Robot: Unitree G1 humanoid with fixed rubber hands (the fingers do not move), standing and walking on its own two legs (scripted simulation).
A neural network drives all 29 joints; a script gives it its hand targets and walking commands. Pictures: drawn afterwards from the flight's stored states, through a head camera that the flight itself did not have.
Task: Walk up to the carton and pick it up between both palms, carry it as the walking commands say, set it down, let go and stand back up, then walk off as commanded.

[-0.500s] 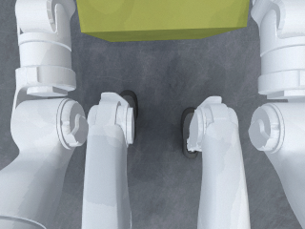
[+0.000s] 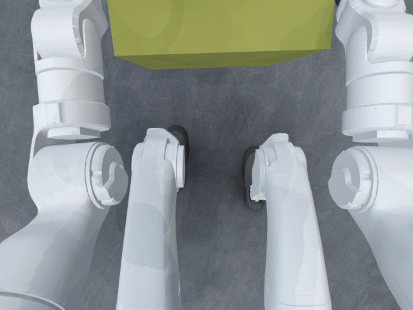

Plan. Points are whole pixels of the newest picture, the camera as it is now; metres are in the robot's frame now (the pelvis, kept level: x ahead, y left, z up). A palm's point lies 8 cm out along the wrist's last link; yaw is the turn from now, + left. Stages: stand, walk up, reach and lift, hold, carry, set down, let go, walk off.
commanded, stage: reach and lift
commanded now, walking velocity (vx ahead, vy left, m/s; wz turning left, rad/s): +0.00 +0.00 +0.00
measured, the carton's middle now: out of the picture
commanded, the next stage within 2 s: none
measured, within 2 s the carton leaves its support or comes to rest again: neither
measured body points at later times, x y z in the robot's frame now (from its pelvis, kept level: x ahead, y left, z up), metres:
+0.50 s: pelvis +0.00 +0.00 +0.05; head +0.33 +0.02 +0.35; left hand +0.55 +0.20 -0.04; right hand +0.55 -0.15 -0.04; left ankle +0.19 +0.12 -0.47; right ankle +0.13 -0.13 -0.47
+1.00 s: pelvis +0.01 +0.00 +0.10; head +0.29 +0.02 +0.45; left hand +0.52 +0.19 +0.03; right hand +0.52 -0.16 +0.04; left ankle +0.19 +0.12 -0.47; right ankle +0.13 -0.13 -0.47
